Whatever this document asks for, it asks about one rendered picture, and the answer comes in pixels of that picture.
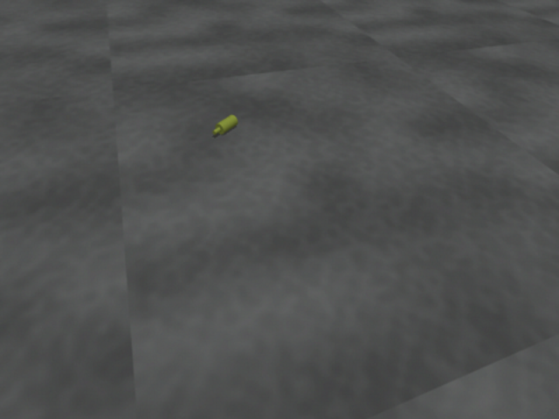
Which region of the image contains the bottle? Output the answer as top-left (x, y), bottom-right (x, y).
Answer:
top-left (212, 115), bottom-right (238, 134)

